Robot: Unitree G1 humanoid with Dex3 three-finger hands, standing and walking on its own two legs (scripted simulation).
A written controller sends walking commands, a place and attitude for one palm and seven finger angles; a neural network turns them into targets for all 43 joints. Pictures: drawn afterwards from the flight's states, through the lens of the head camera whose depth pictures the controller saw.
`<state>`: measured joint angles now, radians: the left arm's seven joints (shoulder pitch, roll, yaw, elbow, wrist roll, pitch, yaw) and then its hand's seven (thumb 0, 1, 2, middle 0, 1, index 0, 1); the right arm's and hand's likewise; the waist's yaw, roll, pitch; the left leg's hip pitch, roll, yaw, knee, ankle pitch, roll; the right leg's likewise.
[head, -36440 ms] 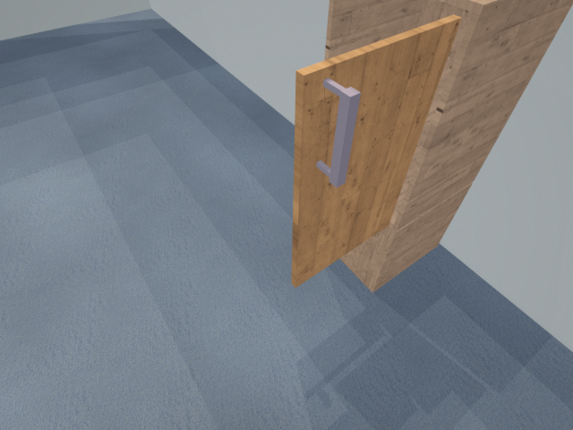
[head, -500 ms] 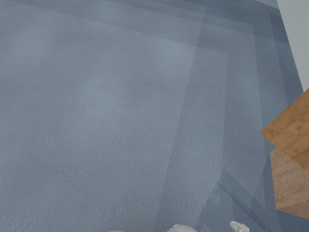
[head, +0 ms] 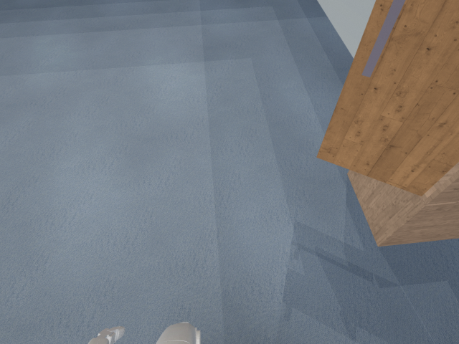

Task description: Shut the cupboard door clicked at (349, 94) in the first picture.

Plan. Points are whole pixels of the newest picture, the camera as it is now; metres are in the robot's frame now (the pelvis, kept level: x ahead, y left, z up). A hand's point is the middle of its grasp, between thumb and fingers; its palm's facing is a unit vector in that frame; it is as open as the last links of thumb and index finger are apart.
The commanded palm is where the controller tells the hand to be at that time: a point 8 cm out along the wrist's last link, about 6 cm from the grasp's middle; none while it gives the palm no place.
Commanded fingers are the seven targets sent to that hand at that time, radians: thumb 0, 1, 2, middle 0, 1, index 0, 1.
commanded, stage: turn to face it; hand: left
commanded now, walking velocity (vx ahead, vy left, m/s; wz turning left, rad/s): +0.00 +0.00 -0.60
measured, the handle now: (384, 34) +0.71 -0.32 +0.14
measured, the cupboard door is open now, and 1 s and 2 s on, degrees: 56 56 56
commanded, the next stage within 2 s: take the last steps up to it in 0.68 s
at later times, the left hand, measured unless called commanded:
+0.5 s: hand (139, 316) +0.19 +0.20 -0.16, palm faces -0.28 -0.93 -0.24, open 7.4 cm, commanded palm none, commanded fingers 0.00 0.90 0.90 -0.20 -0.30 -0.20 -0.30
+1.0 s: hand (164, 315) +0.19 +0.15 -0.18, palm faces -0.42 -0.90 -0.15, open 7.4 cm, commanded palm none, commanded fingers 0.00 0.90 0.90 -0.20 -0.30 -0.20 -0.30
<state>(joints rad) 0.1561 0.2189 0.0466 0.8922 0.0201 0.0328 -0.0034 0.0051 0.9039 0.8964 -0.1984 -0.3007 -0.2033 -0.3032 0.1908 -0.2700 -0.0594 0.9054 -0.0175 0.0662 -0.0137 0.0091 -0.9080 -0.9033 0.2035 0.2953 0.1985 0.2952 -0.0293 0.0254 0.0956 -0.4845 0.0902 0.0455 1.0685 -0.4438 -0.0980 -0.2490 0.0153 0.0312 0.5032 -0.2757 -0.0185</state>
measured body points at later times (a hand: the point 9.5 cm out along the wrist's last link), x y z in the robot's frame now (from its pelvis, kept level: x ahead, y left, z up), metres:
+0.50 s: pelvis +0.03 +0.02 +0.00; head +0.07 +0.01 +0.45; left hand +0.20 +0.25 -0.14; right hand +0.00 -0.24 -0.14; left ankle +0.05 +0.14 -0.74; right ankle -0.03 -0.10 -0.70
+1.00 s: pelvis +0.07 +0.00 +0.00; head +0.09 +0.03 +0.44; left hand +0.22 +0.20 -0.17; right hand +0.00 -0.24 -0.13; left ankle +0.11 +0.10 -0.74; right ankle -0.02 -0.09 -0.69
